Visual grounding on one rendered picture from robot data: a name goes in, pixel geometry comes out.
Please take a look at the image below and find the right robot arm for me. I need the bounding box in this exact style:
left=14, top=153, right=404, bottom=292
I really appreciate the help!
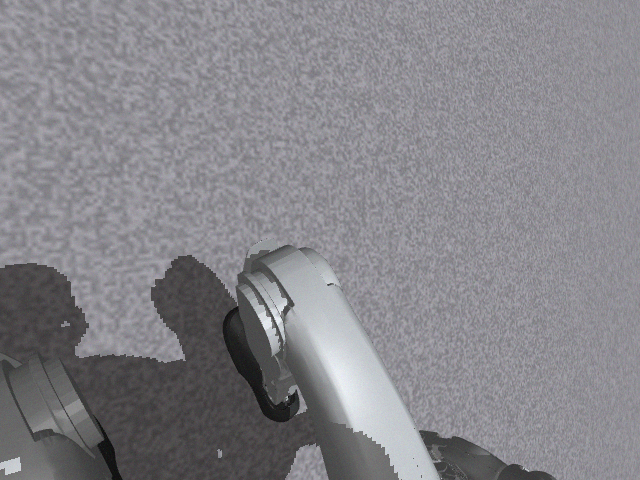
left=497, top=464, right=556, bottom=480

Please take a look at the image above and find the right robot hand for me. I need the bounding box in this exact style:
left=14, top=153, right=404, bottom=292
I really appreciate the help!
left=419, top=430, right=508, bottom=480

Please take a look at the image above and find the left robot foot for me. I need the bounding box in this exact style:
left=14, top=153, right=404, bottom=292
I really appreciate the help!
left=94, top=416, right=122, bottom=480

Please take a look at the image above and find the right robot foot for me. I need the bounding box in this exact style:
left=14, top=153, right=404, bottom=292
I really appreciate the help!
left=223, top=307, right=299, bottom=422

